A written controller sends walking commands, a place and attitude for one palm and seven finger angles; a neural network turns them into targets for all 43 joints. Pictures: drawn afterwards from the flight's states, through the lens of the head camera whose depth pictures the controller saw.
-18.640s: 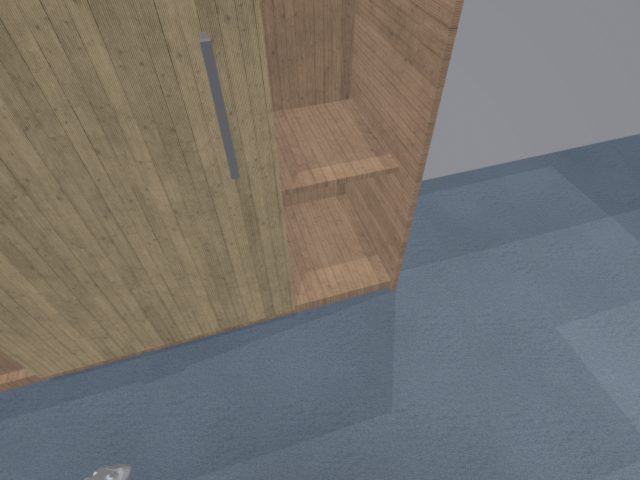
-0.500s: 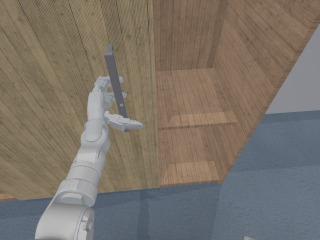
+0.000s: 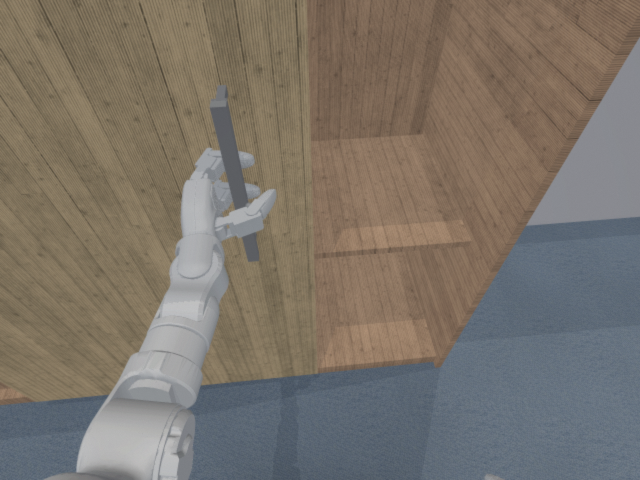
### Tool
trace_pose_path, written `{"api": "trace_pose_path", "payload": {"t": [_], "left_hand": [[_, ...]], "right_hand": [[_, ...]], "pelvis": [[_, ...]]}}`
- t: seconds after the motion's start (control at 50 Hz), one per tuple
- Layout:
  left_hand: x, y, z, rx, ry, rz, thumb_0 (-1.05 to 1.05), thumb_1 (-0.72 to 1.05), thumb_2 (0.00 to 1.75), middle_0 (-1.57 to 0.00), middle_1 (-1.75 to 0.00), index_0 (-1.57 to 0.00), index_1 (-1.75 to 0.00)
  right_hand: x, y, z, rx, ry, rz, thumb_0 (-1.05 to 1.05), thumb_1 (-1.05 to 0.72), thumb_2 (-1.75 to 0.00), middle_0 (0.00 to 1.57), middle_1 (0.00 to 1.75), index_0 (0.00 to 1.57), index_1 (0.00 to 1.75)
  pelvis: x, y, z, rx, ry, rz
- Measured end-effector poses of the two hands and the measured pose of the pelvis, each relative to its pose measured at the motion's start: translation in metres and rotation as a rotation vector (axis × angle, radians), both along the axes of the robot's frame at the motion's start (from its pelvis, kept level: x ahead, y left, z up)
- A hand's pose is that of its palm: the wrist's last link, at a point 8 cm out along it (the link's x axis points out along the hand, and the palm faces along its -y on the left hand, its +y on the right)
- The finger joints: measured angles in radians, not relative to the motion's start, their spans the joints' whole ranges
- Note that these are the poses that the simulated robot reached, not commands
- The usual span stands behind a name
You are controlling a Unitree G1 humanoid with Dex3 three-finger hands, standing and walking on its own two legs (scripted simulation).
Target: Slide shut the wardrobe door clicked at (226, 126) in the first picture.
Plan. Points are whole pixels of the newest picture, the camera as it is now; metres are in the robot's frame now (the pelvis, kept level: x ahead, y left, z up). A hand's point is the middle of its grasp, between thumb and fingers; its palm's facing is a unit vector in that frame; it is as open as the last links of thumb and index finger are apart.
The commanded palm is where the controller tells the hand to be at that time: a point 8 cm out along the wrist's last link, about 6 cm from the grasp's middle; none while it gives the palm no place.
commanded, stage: grip the handle and tug to test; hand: left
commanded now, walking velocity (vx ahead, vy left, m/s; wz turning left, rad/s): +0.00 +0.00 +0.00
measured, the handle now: (240, 186) +0.49 +0.11 +0.10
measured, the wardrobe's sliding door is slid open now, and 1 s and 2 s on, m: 0.38 0.38 0.31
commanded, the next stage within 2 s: tug the door sideways, standing still in 0.88 s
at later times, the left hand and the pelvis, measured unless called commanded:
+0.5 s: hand (254, 204) +0.43 +0.08 +0.12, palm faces +0.06 -1.00 +0.01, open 5.3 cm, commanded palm +0.40 +0.14 +0.12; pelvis +0.00 -0.01 +0.00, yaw +0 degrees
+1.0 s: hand (254, 207) +0.43 +0.08 +0.12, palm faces +0.05 -1.00 +0.01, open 5.6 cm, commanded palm +0.39 +0.13 +0.12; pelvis +0.03 -0.01 +0.01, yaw -1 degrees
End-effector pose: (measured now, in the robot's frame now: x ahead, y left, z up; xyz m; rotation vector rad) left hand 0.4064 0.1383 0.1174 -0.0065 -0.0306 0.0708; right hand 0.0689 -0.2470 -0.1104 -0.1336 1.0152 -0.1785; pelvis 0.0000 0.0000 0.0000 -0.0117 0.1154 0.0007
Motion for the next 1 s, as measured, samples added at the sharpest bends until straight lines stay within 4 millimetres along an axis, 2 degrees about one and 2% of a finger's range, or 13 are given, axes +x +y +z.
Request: {"api": "trace_pose_path", "payload": {"t": [0.14,0.22,0.72,0.86,1.0], "left_hand": [[0.003,-0.001,0.000,0.007,-0.001,0.001,0.01,0.67,0.80,-0.43,-1.37,-0.41,-1.36],[0.004,-0.006,-0.001,0.006,0.000,-0.011,0.01,0.76,0.84,-0.44,-1.39,-0.42,-1.38],[0.003,-0.007,-0.001,-0.007,0.006,-0.009,0.02,0.77,0.82,-0.40,-1.40,-0.41,-1.40],[0.002,-0.007,0.000,-0.007,0.008,-0.014,0.02,0.78,0.80,-0.37,-1.40,-0.37,-1.39],[-0.001,-0.007,0.000,-0.007,0.012,-0.025,0.02,0.79,0.79,-0.33,-1.39,-0.34,-1.35]], "right_hand": [[-0.004,-0.003,-0.002,-0.003,0.017,-0.004,0.01,-0.90,-0.90,0.20,0.30,0.20,0.30],[-0.005,-0.004,-0.002,-0.003,0.022,-0.006,0.01,-0.90,-0.90,0.20,0.30,0.20,0.30],[0.010,-0.009,0.003,0.008,-0.012,-0.013,0.01,-0.90,-0.90,0.20,0.30,0.20,0.30],[0.025,-0.009,0.007,0.019,-0.044,-0.020,0.01,-0.90,-0.90,0.20,0.30,0.20,0.30],[0.050,-0.008,0.013,0.022,-0.071,-0.008,0.01,-0.90,-0.90,0.20,0.30,0.20,0.30]], "pelvis": [[0.000,-0.001,-0.001,0.000,0.004,0.002],[0.001,-0.002,0.000,0.000,0.006,0.002],[0.010,-0.008,0.002,0.008,0.007,-0.011],[0.021,-0.008,0.004,0.011,0.007,-0.023],[0.034,-0.008,0.006,0.014,0.004,-0.024]]}}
